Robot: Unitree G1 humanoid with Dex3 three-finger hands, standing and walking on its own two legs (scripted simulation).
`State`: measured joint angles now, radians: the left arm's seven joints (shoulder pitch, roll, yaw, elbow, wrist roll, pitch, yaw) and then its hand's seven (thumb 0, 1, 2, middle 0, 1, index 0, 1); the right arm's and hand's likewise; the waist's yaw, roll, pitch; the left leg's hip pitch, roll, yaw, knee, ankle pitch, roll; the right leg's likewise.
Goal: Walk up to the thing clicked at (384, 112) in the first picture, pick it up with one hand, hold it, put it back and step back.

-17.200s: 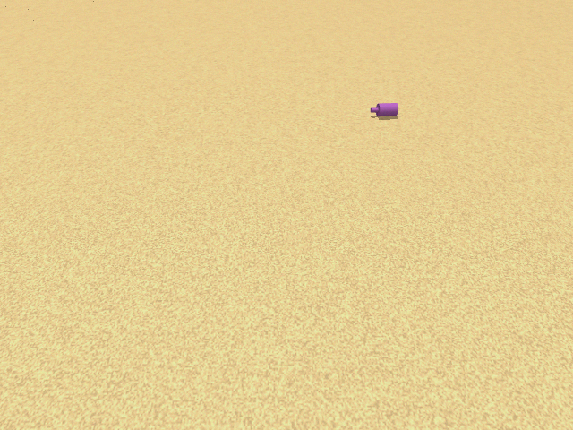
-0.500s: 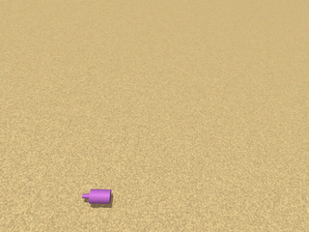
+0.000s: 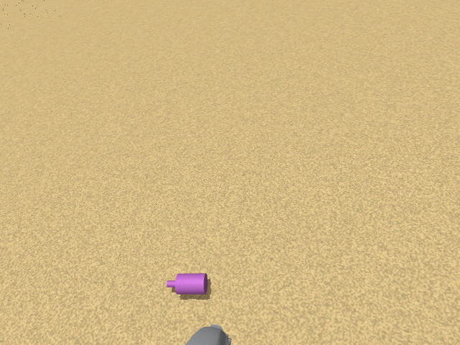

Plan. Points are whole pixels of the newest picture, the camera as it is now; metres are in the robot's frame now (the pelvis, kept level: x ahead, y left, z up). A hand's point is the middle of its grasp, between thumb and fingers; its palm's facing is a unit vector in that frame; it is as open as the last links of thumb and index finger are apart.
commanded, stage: walk up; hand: left
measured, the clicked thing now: (186, 283) +0.47 +0.30 -0.73
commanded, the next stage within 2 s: stand in 1.44 s
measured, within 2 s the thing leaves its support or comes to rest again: neither
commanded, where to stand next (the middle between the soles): +0.08 +0.04 m, yaw -1 degrees
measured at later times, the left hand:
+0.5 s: hand out of the picture +0.04 +0.31 -0.16, palm faces -0.02 -0.92 -0.39, open 7.4 cm
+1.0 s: hand out of the picture +0.08 +0.29 -0.15, palm faces -0.06 -0.94 -0.33, open 7.4 cm
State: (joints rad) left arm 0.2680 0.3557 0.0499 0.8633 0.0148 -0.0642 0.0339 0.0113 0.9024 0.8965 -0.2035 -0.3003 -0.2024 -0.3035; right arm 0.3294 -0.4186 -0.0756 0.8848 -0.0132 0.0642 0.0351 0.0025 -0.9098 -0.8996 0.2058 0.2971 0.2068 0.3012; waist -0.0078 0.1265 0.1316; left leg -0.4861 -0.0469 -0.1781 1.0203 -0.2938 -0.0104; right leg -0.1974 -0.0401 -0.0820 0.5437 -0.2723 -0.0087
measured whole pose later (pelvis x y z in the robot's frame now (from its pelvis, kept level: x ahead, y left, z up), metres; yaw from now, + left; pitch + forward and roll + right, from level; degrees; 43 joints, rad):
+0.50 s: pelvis -0.01 +0.04 -0.01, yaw +0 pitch -4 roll -2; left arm 0.24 0.38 0.03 0.98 0.03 -0.02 0.01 0.01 0.91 0.90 -0.20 -0.30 -0.20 -0.30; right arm 0.16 -0.38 -0.03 0.88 -0.01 -0.01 0.02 0.00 -0.91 -0.90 0.21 0.30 0.21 0.30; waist 0.01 0.03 0.10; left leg -0.31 0.02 0.00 0.68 -0.30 0.03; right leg -0.22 0.02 -0.03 0.60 -0.31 -0.01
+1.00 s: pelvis +0.01 +0.04 +0.00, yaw -1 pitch -3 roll +0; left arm 0.18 0.36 0.00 1.04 0.01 -0.03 -0.02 0.01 0.91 0.90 -0.20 -0.30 -0.20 -0.30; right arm 0.18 -0.38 -0.02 1.04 0.00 -0.04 0.02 0.01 -0.91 -0.90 0.21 0.30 0.21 0.30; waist -0.01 -0.01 0.06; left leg -0.20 0.00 0.03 0.51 -0.26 0.01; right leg -0.15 0.01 0.01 0.50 -0.30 -0.01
